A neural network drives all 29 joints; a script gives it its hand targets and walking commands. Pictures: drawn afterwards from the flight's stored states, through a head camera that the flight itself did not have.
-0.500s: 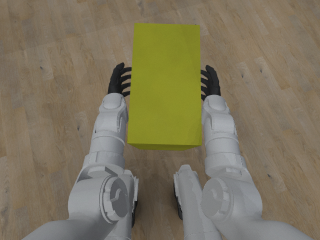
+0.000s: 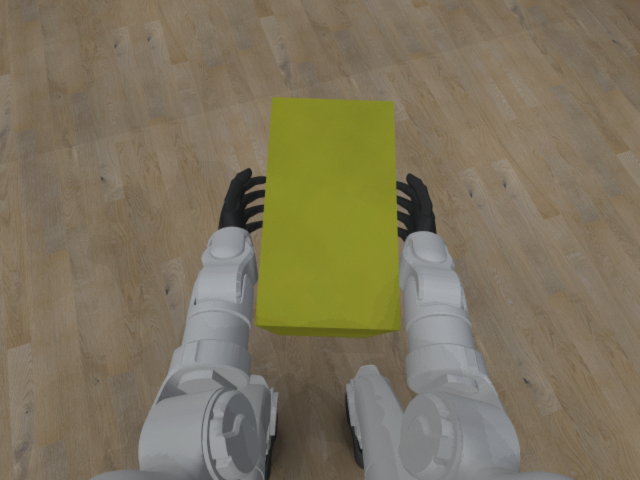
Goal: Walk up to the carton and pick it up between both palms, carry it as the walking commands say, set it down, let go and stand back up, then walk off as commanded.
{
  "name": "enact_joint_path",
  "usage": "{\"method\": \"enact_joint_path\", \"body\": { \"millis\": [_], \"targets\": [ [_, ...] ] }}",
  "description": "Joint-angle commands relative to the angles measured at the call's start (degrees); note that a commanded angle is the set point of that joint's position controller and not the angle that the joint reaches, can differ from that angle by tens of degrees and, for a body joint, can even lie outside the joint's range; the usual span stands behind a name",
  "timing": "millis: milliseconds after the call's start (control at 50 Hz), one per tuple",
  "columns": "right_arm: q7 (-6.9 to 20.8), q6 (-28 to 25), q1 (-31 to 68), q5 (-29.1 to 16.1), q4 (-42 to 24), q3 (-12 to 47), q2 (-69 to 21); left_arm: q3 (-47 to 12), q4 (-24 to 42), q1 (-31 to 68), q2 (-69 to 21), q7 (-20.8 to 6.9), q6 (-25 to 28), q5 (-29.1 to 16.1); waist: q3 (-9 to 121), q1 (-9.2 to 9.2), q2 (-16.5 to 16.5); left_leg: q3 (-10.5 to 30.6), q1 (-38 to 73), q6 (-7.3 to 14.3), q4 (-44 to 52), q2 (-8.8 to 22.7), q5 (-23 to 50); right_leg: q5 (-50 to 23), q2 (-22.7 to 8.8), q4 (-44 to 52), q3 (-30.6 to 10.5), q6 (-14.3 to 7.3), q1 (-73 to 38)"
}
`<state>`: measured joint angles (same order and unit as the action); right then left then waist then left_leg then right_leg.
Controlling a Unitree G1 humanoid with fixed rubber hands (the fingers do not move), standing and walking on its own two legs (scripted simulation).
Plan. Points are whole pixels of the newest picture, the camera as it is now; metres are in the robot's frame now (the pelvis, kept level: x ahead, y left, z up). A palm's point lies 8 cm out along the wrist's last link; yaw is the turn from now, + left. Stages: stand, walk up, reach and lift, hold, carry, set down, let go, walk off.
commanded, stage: reach and lift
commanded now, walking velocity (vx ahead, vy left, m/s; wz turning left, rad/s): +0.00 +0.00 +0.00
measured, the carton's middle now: (326, 238) +0.42 -0.02 -0.10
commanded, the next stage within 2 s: none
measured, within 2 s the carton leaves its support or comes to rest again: neither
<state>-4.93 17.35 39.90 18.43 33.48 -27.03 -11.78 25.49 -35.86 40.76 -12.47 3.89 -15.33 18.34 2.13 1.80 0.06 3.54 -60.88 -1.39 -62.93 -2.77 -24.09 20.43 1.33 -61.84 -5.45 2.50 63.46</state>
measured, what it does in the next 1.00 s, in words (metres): rises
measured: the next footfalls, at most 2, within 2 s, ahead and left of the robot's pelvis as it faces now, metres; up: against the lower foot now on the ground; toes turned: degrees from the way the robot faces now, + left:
none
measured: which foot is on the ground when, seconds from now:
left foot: down 0.00-1.00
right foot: down 0.00-1.00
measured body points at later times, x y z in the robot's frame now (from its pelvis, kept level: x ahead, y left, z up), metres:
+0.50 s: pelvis +0.01 +0.00 +0.06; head +0.13 -0.01 +0.49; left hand +0.40 +0.10 +0.03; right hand +0.38 -0.14 +0.03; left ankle +0.05 +0.13 -0.65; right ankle +0.08 -0.14 -0.65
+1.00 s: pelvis +0.03 +0.00 +0.09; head +0.05 +0.00 +0.54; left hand +0.39 +0.10 +0.10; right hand +0.37 -0.14 +0.10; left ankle +0.05 +0.13 -0.65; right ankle +0.08 -0.14 -0.65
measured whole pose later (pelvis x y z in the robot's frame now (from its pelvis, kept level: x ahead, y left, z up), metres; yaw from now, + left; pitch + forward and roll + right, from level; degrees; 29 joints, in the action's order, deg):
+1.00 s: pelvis +0.03 +0.00 +0.09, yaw -1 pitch +0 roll +1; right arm -5.3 27.8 28.0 18.8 29.6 -21.3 -13.2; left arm 20.2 -32.1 28.8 -13.5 3.7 -25.9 18.0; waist -2.3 1.3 -0.2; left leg 3.5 -15.3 -0.8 -28.9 -1.2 -13.6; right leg 10.6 0.4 -28.9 -6.0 1.9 18.4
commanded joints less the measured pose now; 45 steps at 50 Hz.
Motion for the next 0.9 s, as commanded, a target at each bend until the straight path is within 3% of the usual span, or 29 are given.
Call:
{"method": "enact_joint_path", "body": {
  "millis": [0,500,880],
  "targets": [
    [12.14,-1.53,31.40,-5.78,5.45,32.80,-60.47,-30.15,-7.19,29.62,-59.32,-10.56,0.15,-4.40,38.42,0.07,-0.27,-1.54,18.24,0.66,10.45,-7.16,12.56,-12.13,7.76,8.02,3.41,-0.79,-27.44],
    [12.13,-0.27,21.60,-5.55,2.31,36.02,-59.82,-33.03,-4.02,20.64,-58.41,-11.56,-0.57,-4.69,27.44,-0.69,-1.14,-0.95,36.23,0.77,27.09,-5.39,17.70,-16.91,6.15,24.27,1.29,-0.91,-45.46],
    [11.76,7.76,17.41,-7.84,1.85,35.52,-60.94,-33.36,-2.26,16.43,-59.41,-11.36,-8.14,-7.19,18.87,-0.97,-0.94,-1.00,46.72,0.88,37.82,-4.07,17.39,-17.72,4.88,34.58,0.87,-0.47,-57.46]
  ]
}}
